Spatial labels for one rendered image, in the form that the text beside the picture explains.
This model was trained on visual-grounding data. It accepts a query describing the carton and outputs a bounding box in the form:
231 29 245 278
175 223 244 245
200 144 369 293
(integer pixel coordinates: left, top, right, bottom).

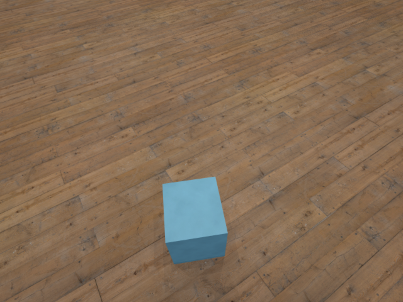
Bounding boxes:
162 177 228 264

